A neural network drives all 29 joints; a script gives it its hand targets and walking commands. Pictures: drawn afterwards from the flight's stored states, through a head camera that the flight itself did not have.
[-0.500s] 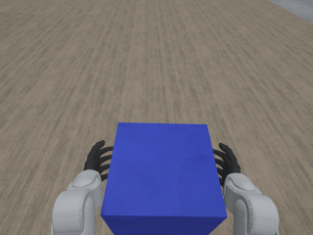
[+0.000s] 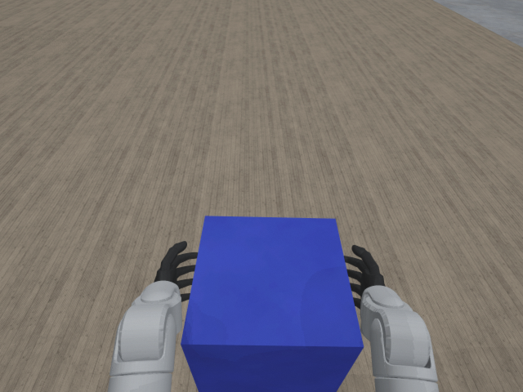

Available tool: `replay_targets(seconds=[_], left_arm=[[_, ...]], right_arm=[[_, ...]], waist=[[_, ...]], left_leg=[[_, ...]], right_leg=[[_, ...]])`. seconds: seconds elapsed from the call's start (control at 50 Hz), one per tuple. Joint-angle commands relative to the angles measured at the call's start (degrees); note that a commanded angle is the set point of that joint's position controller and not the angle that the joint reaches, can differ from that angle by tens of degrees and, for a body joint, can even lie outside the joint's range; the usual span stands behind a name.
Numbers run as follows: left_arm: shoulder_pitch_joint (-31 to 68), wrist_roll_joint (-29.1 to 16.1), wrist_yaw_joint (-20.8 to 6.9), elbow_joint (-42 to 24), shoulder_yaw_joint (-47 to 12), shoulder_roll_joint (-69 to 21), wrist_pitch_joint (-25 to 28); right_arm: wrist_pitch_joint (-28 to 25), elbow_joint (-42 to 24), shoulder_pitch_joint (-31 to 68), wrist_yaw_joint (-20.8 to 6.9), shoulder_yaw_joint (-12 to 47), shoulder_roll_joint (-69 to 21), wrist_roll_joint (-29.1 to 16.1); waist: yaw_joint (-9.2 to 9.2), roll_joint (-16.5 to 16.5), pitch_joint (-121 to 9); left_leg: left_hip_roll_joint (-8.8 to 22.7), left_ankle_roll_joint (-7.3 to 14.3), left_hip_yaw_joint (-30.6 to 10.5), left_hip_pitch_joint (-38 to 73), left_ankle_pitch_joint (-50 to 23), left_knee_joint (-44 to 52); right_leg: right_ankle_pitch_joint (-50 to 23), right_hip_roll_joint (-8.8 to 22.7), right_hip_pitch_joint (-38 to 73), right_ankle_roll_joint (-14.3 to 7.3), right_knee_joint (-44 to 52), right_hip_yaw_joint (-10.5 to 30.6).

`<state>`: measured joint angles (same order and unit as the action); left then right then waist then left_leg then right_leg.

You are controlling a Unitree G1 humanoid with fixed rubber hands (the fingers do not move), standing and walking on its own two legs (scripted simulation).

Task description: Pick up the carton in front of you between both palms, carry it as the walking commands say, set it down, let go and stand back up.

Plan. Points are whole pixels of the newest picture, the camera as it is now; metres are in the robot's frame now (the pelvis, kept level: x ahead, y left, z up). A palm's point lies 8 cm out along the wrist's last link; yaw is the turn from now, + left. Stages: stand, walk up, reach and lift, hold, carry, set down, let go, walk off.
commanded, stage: carry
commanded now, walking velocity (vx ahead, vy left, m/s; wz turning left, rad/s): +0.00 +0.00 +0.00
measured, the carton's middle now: (268, 313) +0.27 +0.00 -0.02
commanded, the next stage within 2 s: hold in 0.70 s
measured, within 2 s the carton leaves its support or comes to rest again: neither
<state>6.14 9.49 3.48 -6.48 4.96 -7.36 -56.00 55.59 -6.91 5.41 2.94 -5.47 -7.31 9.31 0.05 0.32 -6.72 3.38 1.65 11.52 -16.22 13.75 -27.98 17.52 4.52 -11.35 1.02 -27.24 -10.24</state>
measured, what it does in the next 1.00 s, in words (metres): stands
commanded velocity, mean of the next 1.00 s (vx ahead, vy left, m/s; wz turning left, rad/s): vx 0.00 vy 0.00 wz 0.00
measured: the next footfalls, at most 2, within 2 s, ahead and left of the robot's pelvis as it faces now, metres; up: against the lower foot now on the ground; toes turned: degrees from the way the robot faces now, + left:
none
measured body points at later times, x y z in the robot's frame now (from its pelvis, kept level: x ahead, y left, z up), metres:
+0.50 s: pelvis -0.01 +0.00 +0.00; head -0.02 +0.00 +0.45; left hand +0.29 +0.15 +0.03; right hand +0.29 -0.15 +0.03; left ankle +0.01 +0.10 -0.74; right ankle -0.04 -0.12 -0.74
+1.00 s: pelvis -0.04 -0.01 +0.00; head -0.05 +0.00 +0.45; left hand +0.27 +0.14 +0.03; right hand +0.27 -0.16 +0.04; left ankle +0.01 +0.10 -0.74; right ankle -0.04 -0.13 -0.74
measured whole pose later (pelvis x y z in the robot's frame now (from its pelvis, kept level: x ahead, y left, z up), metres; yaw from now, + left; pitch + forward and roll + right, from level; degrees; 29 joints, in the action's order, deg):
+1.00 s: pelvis -0.04 -0.01 +0.00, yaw +1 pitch -7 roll +0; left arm 17.1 16.1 0.3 13.6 14.1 -9.2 -40.0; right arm 38.5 15.8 17.8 -1.3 -15.3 -9.4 15.8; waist 0.2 1.8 4.9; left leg 0.8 0.4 2.8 -7.0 8.6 -22.3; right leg 13.9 0.2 -2.8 -0.4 -23.5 -0.6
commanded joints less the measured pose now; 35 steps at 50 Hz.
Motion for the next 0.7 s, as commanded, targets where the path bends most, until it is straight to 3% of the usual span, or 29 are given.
replay_targets(seconds=[0.0, 0.16, 0.26, 0.38, 0.68], left_arm=[[22.78, -11.4, -9.93, 0.06, -28.82, -42.29, 4.91], [27.97, -8.0, -12.31, 12.08, -23.73, -43.48, 15.46], [30.98, -8.33, -13.66, 14.85, -25.14, -47.09, 19.87], [29.93, -10.29, -14.07, 11.36, -28.77, -50.7, 17.64], [29.37, -9.76, -14.22, 11.59, -27.28, -50.1, 15.72]], right_arm=[[-4.77, 0.28, 23.07, -9.74, 28.48, -40.77, -11.27], [-15.23, 12.17, 28.8, -12.39, 23.85, -42.33, -7.93], [-19.5, 15.32, 31.71, -13.87, 25.04, -46.36, -8.11], [-17.38, 11.7, 30.39, -14.13, 28.38, -49.9, -9.86], [-15.38, 11.68, 30.1, -14.15, 27.25, -49.3, -9.47]], waist=[[-0.14, -0.41, -8.01], [-0.12, -0.44, -9.32], [-0.2, -0.55, -10.79], [-0.22, -0.54, -12.32], [-0.12, -0.33, -11.28]], left_leg=[[6.59, 0.05, -6.85, 5.33, -13.08, 4.08], [6.51, 0.01, -6.98, 5.21, -11.25, 4.15], [6.57, -0.05, -7.08, 5.81, -12.04, 3.76], [6.66, -0.17, -6.88, 6.4, -14.93, 2.78], [6.61, -0.26, -6.95, 5.68, -14.91, 2.53]], right_leg=[[-9.49, 5.19, -0.43, -0.83, 4.3, 5.0], [-7.99, 5.12, -0.48, -1.06, 4.23, 5.13], [-8.6, 5.09, 0.11, -1.1, 3.74, 5.11], [-11.57, 5.22, 0.61, -0.84, 2.69, 5.09], [-12.3, 5.32, 0.18, -0.98, 2.79, 5.19]])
